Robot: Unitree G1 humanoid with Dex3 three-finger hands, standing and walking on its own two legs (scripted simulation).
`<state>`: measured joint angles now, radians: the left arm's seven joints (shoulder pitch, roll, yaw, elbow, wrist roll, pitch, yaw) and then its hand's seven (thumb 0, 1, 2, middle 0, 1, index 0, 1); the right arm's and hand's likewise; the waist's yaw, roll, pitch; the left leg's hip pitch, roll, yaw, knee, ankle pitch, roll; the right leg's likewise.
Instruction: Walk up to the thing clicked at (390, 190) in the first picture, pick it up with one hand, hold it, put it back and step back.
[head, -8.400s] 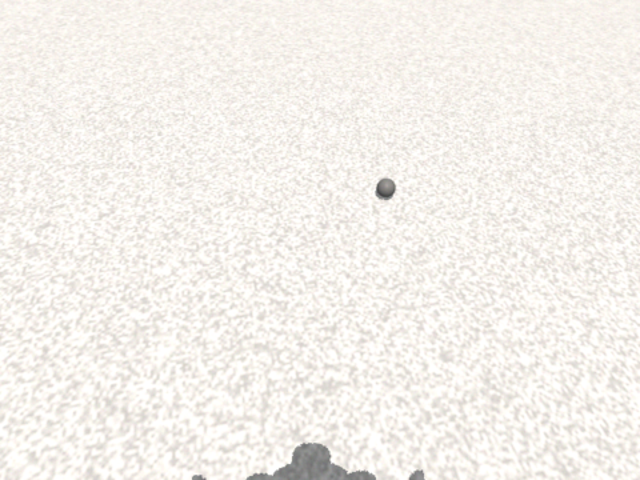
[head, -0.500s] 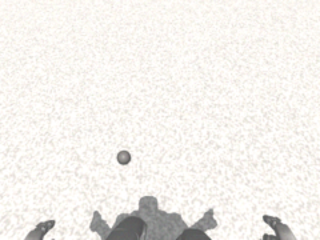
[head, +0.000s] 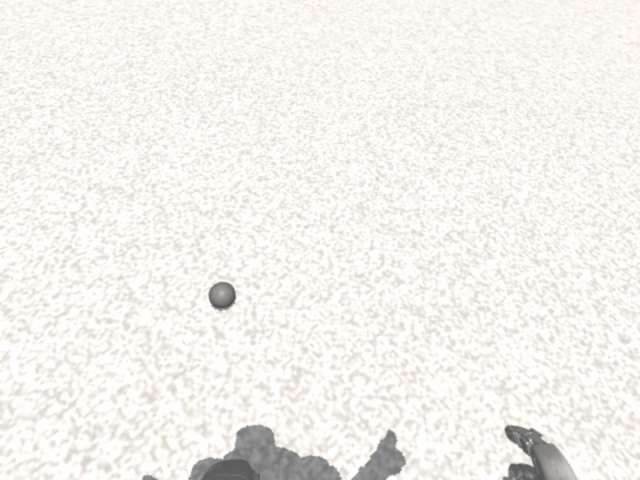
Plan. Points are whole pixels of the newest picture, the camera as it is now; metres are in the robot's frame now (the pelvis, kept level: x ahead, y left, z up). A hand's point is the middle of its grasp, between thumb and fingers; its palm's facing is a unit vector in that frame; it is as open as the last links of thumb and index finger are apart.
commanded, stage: walk up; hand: left
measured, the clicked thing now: (222, 294) +0.72 +0.28 -0.71
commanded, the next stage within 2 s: stand in 1.04 s
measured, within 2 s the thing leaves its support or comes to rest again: neither
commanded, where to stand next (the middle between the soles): +0.37 +0.02 m, yaw +4 degrees
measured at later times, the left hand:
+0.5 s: hand out of the picture +0.06 +0.27 -0.13, palm faces +0.07 -0.92 -0.38, open 7.4 cm
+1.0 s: hand out of the picture +0.09 +0.28 -0.14, palm faces +0.11 -0.93 -0.35, open 7.4 cm
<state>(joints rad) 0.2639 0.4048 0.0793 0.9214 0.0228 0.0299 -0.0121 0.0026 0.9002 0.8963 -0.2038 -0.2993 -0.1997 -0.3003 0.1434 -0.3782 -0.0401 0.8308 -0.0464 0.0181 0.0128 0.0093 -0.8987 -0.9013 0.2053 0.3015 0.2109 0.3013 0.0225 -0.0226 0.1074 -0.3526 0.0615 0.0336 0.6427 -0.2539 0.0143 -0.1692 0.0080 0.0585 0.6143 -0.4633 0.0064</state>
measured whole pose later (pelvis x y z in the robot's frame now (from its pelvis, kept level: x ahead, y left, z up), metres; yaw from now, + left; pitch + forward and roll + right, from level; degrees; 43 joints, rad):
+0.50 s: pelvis -0.01 +0.00 +0.01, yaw +3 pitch -3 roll -1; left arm 0.17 0.37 0.06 0.99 0.02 -0.03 0.00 0.00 0.90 0.90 -0.20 -0.30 -0.20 -0.30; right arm 0.20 -0.34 -0.03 0.98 -0.01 0.00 0.02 0.01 -0.90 -0.90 0.20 0.30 0.21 0.30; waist 0.01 0.02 0.05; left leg -0.27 0.00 -0.07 0.60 -0.31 -0.01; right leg -0.17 0.00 -0.01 0.53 -0.31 0.00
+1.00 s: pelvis +0.01 +0.02 +0.02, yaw +4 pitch -3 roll -1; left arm 0.08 0.36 0.04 1.07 0.01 -0.01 0.00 0.00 0.90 0.90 -0.20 -0.30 -0.20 -0.30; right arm 0.07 -0.33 -0.03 1.05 -0.01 -0.01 0.01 0.01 -0.90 -0.90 0.20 0.30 0.21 0.30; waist 0.02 0.00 0.07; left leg -0.20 -0.03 -0.07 0.50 -0.25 0.01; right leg -0.08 -0.03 -0.03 0.44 -0.31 0.03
